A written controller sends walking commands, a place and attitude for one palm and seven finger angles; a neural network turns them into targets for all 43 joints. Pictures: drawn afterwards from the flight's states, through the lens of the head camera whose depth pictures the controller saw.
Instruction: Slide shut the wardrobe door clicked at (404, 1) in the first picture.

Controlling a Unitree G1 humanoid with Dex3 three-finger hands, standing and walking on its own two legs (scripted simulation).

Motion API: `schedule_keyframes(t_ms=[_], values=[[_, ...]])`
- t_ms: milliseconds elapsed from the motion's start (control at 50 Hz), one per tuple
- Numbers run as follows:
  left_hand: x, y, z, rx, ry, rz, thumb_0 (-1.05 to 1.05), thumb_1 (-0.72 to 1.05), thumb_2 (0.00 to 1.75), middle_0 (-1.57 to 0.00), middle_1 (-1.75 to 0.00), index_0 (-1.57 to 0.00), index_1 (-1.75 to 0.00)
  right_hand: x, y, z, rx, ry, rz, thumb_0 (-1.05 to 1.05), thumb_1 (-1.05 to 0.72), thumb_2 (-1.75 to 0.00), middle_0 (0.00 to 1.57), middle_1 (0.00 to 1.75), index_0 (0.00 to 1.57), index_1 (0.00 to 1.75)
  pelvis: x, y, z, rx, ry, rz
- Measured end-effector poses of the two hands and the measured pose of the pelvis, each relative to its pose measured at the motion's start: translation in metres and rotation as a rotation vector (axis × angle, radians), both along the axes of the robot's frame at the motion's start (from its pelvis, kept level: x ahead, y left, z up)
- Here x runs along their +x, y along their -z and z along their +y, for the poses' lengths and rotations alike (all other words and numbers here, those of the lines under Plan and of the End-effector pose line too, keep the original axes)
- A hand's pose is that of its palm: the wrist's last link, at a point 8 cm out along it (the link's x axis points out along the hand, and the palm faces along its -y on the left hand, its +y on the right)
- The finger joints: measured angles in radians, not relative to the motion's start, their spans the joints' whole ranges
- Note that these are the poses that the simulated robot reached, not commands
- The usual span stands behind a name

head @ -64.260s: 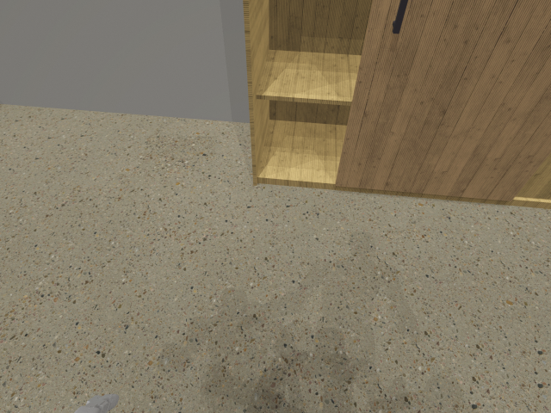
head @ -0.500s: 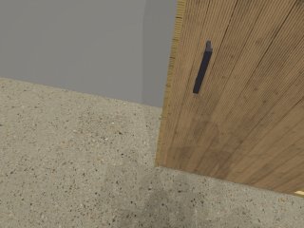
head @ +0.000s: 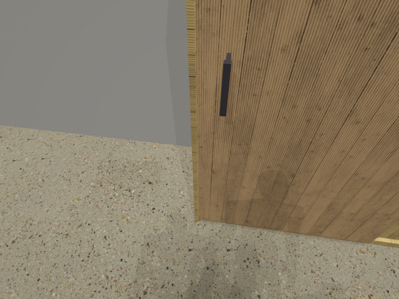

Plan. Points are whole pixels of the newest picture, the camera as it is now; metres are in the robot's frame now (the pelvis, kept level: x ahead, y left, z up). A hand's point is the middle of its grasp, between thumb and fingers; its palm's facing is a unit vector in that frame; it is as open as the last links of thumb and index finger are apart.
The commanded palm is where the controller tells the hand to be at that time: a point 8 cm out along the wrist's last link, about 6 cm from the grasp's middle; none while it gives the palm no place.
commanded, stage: come to a stop and stand still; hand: right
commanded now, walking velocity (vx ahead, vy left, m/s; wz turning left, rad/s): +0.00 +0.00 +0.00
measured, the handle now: (225, 85) +0.60 -0.03 +0.12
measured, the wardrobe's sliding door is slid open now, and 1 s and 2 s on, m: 0.00 0.00 0.00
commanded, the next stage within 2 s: look again from close up in 0.46 s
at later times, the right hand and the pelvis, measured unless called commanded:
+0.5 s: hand out of the picture -0.06 -0.15 -0.17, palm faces +0.07 +0.99 -0.14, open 7.4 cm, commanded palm none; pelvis +0.00 +0.00 +0.00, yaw -1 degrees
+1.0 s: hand out of the picture +0.02 -0.13 -0.17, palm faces +0.03 +0.98 -0.17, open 7.4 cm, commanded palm none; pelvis +0.04 +0.03 +0.01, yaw -1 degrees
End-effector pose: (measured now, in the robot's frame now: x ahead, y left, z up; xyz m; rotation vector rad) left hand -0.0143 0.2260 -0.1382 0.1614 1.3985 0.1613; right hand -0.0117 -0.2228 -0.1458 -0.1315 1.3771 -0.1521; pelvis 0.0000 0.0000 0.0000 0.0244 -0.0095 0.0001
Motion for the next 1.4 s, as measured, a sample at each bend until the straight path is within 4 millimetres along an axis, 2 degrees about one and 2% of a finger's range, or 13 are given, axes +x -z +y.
schedule_keyframes(t_ms=[80,180,240,320,440,600,760,880,1140,1400], values=[[-0.002,0.001,-0.006,-0.014,0.007,0.022,0.01,0.91,0.89,-0.2,-0.3,-0.2,-0.3,-0.035,-0.004,0.001,0.002,0.035,0.078,0.0,-0.91,-0.9,0.19,0.3,0.2,0.3,-0.002,-0.003,-0.003,-0.002,0.009,0.0],[0.009,0.002,-0.013,-0.026,0.014,-0.012,0.01,0.91,0.89,-0.2,-0.3,-0.2,-0.3,-0.069,-0.006,0.007,0.015,0.055,0.16,0.01,-0.91,-0.9,0.19,0.3,0.2,0.3,-0.004,-0.004,-0.005,-0.003,0.009,-0.005],[0.015,0.003,-0.011,-0.019,0.02,-0.023,0.01,0.92,0.89,-0.2,-0.3,-0.2,-0.3,-0.078,-0.006,0.011,0.024,0.063,0.181,0.01,-0.91,-0.9,0.19,0.3,0.2,0.3,-0.004,-0.003,-0.006,-0.003,0.011,-0.008],[0.021,0.002,-0.009,-0.014,0.03,-0.036,0.02,0.93,0.89,-0.2,-0.3,-0.2,-0.3,-0.079,-0.005,0.016,0.033,0.069,0.176,0.01,-0.91,-0.9,0.19,0.3,0.2,0.3,-0.003,-0.004,-0.006,-0.007,0.014,-0.007],[0.029,0.001,-0.004,-0.009,0.038,-0.052,0.01,0.93,0.89,-0.2,-0.3,-0.2,-0.3,-0.067,-0.003,0.023,0.043,0.066,0.137,0.0,-0.91,-0.9,0.19,0.3,0.2,0.3,-0.002,-0.004,-0.003,-0.013,0.017,-0.005],[0.029,0.0,0.001,-0.014,0.03,-0.048,0.01,0.92,0.89,-0.2,-0.3,-0.2,-0.3,-0.041,-0.001,0.026,0.04,0.045,0.086,0.0,-0.91,-0.9,0.19,0.3,0.2,0.3,0.005,-0.004,0.004,-0.017,0.018,0.003],[0.025,0.003,0.002,-0.037,0.013,-0.012,0.01,0.91,0.89,-0.2,-0.3,-0.2,-0.3,-0.017,-0.004,0.028,0.02,0.027,0.068,0.0,-0.91,-0.9,0.19,0.3,0.2,0.3,0.017,-0.004,0.013,-0.024,0.015,0.017],[0.029,0.004,0.005,-0.049,0.005,0.003,0.01,0.91,0.89,-0.2,-0.3,-0.2,-0.3,0.001,-0.006,0.032,0.01,0.015,0.062,0.0,-0.91,-0.9,0.19,0.3,0.2,0.3,0.028,-0.005,0.02,-0.026,0.011,0.016],[0.059,0.004,0.022,-0.037,0.017,-0.006,0.01,0.92,0.89,-0.2,-0.3,-0.2,-0.3,0.048,-0.006,0.047,0.009,0.0,0.013,0.0,-0.91,-0.9,0.2,0.3,0.2,0.3,0.051,-0.006,0.033,-0.035,0.008,0.012],[0.093,0.005,0.041,-0.022,0.034,-0.048,0.01,0.92,0.89,-0.2,-0.3,-0.2,-0.3,0.065,-0.009,0.051,-0.017,0.007,0.007,0.01,-0.91,-0.9,0.2,0.3,0.2,0.3,0.068,-0.006,0.045,-0.043,0.007,0.005]])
